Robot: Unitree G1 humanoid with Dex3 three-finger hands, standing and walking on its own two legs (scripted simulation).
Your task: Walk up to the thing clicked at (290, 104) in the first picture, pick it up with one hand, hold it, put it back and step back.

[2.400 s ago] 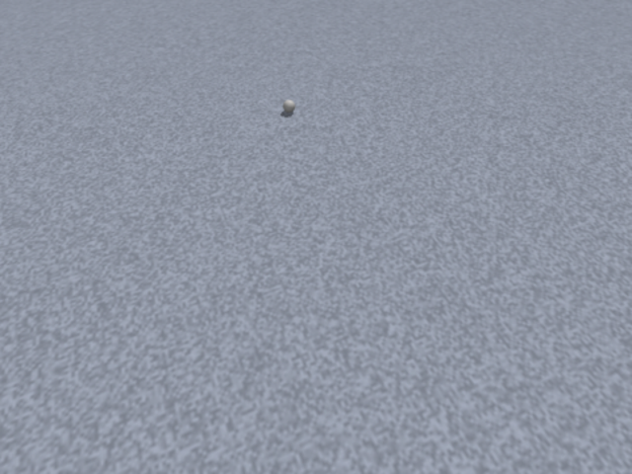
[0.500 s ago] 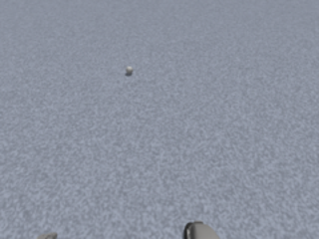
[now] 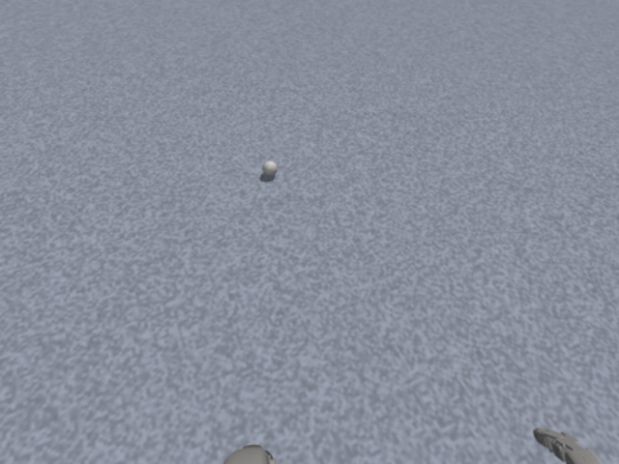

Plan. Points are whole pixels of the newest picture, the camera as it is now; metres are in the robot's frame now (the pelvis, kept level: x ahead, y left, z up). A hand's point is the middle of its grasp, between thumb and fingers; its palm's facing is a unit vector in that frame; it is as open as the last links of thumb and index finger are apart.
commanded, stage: walk up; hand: left
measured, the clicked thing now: (270, 168) +1.46 +0.23 -0.72
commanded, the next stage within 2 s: none
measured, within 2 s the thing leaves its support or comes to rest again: neither
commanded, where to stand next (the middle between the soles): +1.07 -0.03 m, yaw +1 degrees
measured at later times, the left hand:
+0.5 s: hand (198, 293) +0.41 +0.23 -0.12, palm faces -0.08 -0.92 -0.38, open 7.4 cm
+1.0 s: hand (204, 259) +0.49 +0.24 -0.14, palm faces +0.06 -0.93 -0.37, open 7.4 cm
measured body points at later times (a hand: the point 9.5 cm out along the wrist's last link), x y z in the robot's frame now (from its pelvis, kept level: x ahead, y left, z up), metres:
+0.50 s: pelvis +0.28 -0.04 +0.00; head +0.30 -0.06 +0.45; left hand +0.41 +0.28 -0.09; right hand +0.28 -0.36 -0.13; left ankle +0.14 +0.12 -0.71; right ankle +0.39 -0.14 -0.72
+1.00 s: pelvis +0.50 -0.04 +0.01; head +0.52 -0.03 +0.46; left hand +0.49 +0.29 -0.11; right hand +0.60 -0.35 -0.10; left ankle +0.61 +0.09 -0.72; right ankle +0.39 -0.14 -0.72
